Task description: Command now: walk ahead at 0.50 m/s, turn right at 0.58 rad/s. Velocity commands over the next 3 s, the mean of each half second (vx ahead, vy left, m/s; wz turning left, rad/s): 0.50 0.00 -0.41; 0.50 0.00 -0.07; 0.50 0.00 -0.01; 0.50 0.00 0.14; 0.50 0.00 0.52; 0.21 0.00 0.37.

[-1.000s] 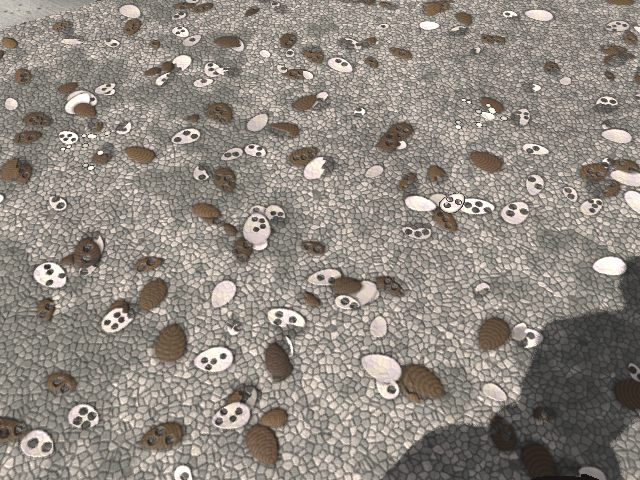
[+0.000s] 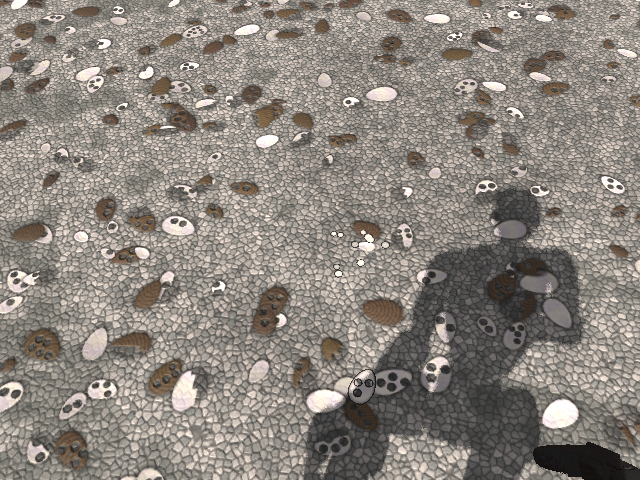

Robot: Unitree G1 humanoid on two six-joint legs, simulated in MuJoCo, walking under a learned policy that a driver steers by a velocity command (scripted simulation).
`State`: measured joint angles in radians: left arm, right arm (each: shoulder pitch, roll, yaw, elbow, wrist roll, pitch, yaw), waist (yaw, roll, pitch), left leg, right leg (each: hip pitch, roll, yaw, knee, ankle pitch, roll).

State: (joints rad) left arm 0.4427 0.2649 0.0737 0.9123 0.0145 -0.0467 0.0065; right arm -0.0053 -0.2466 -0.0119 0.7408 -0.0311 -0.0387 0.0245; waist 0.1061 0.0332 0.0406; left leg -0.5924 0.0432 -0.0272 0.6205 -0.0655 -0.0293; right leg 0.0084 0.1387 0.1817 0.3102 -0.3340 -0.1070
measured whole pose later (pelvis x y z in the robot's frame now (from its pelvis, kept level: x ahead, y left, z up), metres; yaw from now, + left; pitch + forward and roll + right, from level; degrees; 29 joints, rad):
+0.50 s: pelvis +0.26 +0.00 +0.00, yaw -13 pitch +2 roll +2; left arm 0.04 0.24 0.02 0.73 0.04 -0.02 -0.06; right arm 0.44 -0.24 -0.04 0.92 -0.02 -0.08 0.01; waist -0.08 -0.03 0.03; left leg 0.03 -0.01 0.16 0.24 -0.30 0.00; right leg -0.55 -0.04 -0.03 0.62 -0.13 -0.06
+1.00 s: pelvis +0.51 -0.07 +0.00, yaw -13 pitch +1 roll -2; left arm 0.44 0.23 0.03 0.98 0.01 -0.08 0.00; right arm 0.09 -0.24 -0.03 0.80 -0.03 -0.02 0.04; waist 0.06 0.04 0.03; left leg -0.60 0.08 0.05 0.65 -0.04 0.03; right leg 0.09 0.09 -0.07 0.17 -0.28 -0.06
